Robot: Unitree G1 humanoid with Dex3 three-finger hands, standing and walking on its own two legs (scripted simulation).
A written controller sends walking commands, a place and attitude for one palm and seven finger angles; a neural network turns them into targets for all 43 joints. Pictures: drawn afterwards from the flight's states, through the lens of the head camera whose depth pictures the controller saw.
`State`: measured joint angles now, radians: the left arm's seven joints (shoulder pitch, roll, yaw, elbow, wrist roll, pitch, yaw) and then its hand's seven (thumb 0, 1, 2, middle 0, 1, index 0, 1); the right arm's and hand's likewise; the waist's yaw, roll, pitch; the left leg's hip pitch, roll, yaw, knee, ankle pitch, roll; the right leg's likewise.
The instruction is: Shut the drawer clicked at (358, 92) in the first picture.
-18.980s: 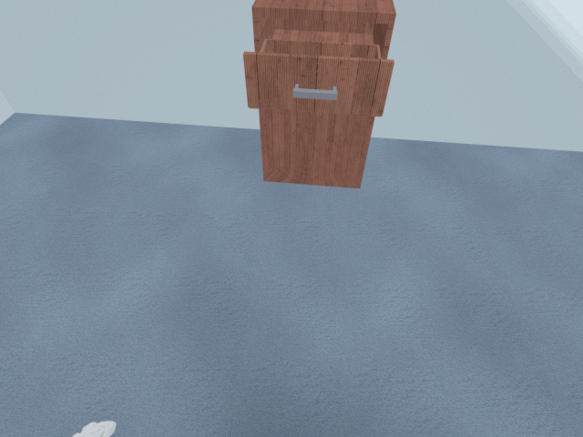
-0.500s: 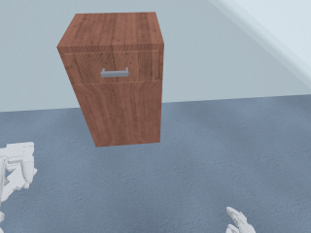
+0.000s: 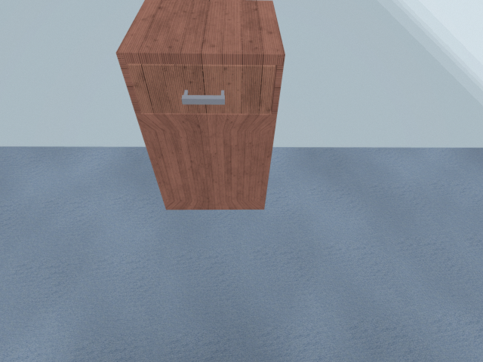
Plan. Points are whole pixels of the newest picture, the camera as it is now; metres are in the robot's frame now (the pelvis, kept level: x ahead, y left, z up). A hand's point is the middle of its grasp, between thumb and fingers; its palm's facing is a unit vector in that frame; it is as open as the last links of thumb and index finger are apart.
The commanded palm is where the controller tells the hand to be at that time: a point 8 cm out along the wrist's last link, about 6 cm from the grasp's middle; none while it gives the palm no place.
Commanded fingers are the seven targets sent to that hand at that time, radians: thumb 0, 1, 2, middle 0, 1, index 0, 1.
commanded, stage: let the arm hang, fingers relaxed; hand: left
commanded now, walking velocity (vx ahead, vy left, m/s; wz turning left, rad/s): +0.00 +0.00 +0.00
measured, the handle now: (204, 96) +0.88 +0.19 -0.08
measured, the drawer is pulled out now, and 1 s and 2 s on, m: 0.00 0.00 0.00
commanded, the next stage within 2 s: look to check the result in 0.58 s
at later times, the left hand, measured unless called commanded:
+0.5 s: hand out of the picture +0.01 +0.19 -0.17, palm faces +0.00 -0.98 -0.20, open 7.3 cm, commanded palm none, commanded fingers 0.00 0.90 0.90 -0.20 -0.30 -0.20 -0.30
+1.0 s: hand out of the picture +0.03 +0.21 -0.17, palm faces -0.02 -0.96 -0.26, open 7.4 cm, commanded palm none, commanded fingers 0.00 0.90 0.90 -0.20 -0.30 -0.20 -0.30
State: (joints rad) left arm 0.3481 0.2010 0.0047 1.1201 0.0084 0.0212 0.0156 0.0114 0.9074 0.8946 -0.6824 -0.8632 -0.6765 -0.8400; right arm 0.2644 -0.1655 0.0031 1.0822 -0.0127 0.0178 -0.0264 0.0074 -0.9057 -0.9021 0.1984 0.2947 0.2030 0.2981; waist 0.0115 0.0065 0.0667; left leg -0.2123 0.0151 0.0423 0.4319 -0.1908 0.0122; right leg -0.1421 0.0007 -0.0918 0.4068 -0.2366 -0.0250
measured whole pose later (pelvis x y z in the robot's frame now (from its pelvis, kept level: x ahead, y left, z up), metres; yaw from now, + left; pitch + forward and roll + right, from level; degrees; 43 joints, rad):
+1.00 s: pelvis +0.00 +0.00 +0.00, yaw -1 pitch -2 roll +0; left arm 0.18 0.23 0.02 1.15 0.01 -0.01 0.01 0.00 0.91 0.89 -0.20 -0.30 -0.20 -0.30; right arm 0.18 -0.24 -0.02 1.13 -0.02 0.00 -0.02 0.00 -0.91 -0.90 0.20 0.29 0.20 0.30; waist -0.01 0.02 0.06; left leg -0.18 0.01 0.07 0.37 -0.15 0.02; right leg -0.14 0.00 -0.07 0.37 -0.21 -0.02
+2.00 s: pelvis +0.02 -0.01 +0.01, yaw -2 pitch -1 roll +0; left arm 0.12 0.29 0.01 1.14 0.01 -0.02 0.00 0.01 0.90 0.89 -0.20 -0.30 -0.20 -0.30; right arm 0.13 -0.30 -0.01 1.14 -0.01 -0.01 -0.02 0.01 -0.90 -0.90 0.20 0.29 0.21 0.30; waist -0.02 0.01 0.06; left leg -0.12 0.02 0.07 0.30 -0.16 0.00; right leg -0.06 0.01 -0.06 0.29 -0.20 -0.03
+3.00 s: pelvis +0.03 +0.00 +0.01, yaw -2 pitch -1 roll +0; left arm 0.13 0.30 0.01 1.14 0.01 -0.02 0.00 0.01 0.90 0.89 -0.20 -0.30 -0.20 -0.30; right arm 0.13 -0.31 -0.01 1.14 -0.01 -0.01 -0.02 0.01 -0.90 -0.90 0.20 0.30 0.21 0.30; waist -0.02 0.01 0.05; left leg -0.10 0.01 0.07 0.28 -0.16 0.00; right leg -0.05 0.01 -0.06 0.28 -0.21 -0.02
